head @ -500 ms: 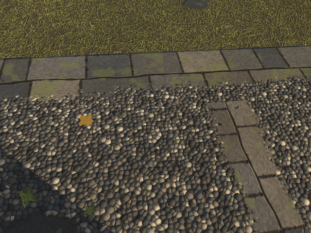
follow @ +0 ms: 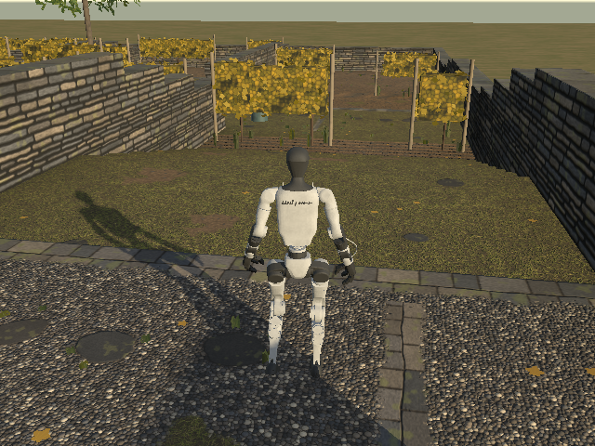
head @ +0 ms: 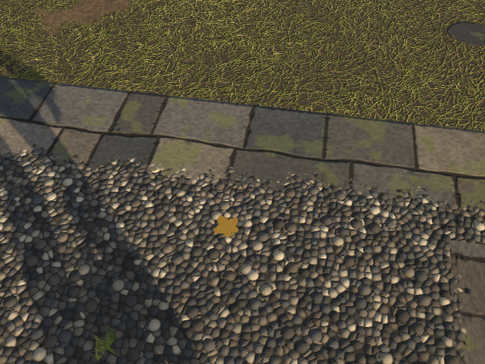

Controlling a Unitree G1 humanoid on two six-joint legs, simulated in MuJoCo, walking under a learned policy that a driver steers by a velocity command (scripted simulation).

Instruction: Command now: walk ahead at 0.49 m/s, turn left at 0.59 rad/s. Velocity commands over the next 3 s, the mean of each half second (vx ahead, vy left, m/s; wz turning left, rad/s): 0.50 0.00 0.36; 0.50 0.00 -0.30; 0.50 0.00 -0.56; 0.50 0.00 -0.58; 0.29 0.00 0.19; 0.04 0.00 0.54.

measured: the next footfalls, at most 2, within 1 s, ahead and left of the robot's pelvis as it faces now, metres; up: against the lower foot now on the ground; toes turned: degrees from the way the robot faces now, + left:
left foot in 0.36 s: +0.34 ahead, +0.19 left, +0.00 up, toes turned +12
right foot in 0.94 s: +0.69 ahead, +0.00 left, +0.00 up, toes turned -3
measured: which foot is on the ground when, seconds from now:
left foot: up 0.00-0.34, down 0.36-0.92, up 0.94-1.00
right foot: down 0.00-0.36, up 0.38-0.92, down 0.94-1.00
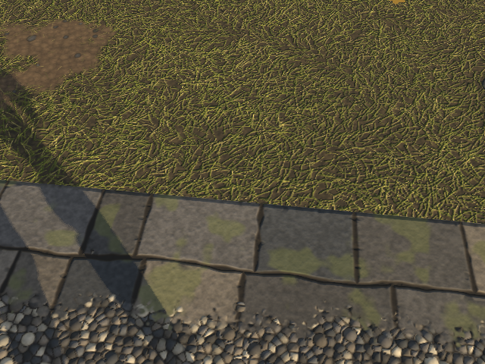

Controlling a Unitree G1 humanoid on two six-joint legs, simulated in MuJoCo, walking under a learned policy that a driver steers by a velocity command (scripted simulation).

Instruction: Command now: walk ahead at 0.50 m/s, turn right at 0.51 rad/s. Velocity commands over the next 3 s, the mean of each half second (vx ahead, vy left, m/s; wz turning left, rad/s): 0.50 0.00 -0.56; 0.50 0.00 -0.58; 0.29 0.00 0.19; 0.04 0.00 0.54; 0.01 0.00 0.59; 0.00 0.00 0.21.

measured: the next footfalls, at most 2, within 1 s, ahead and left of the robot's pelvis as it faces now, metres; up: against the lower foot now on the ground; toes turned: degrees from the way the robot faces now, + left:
left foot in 0.42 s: +0.43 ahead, +0.10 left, +0.00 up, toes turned -19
right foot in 0.94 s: +0.56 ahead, -0.27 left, +0.00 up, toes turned -36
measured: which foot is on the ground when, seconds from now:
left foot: up 0.00-0.40, down 0.42-0.94, up 0.96-1.00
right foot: down 0.00-0.42, up 0.44-0.92, down 0.94-1.00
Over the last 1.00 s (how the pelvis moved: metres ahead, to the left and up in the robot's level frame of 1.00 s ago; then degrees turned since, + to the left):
0.55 0.07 -0.02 -3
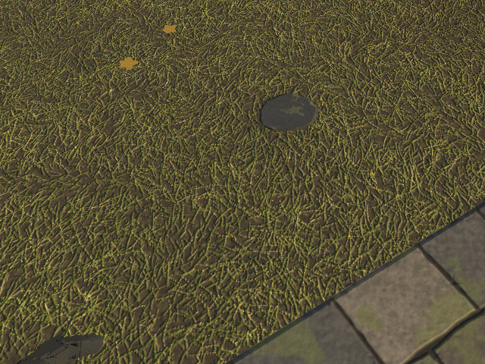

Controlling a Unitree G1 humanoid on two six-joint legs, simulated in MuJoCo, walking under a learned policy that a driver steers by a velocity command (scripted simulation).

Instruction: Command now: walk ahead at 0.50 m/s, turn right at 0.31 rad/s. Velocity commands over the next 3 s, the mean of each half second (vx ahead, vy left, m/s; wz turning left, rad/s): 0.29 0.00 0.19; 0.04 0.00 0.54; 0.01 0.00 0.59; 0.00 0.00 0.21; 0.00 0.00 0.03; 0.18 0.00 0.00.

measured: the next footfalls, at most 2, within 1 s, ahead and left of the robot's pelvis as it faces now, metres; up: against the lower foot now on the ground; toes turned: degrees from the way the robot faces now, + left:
left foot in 0.44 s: +0.37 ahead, +0.13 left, +0.00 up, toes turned +8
right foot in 0.86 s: +0.40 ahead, -0.10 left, +0.00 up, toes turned +28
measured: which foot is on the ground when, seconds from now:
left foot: up 0.00-0.42, down 0.44-0.88, up 0.90-1.00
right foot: down 0.00-0.44, up 0.46-0.84, down 0.86-1.00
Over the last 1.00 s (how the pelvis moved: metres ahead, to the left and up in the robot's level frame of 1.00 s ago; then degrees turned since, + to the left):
0.50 -0.13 0.00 -35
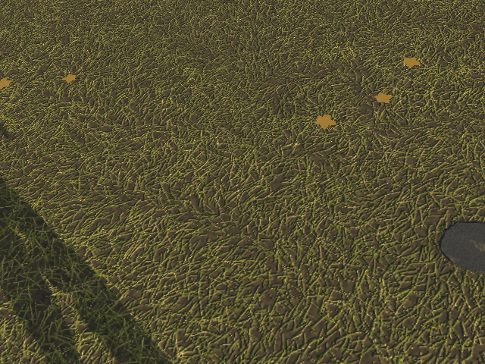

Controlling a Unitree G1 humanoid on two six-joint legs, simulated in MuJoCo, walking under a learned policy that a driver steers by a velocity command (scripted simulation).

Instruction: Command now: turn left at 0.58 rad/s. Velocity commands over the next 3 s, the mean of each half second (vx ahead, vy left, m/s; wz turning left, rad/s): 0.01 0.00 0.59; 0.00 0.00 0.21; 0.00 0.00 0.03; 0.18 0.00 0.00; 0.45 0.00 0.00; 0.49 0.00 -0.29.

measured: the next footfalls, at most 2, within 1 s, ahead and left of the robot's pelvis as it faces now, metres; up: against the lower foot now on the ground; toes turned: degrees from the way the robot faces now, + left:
left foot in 0.30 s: +0.01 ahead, +0.15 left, +0.00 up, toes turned +14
right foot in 0.74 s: +0.09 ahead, -0.08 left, +0.00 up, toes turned +23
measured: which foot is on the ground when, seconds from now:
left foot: up 0.00-0.28, down 0.30-1.00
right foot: down 0.00-0.30, up 0.32-0.72, down 0.74-1.00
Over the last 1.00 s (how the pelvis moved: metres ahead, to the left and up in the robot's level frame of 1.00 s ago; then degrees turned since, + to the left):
0.30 -0.02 0.02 28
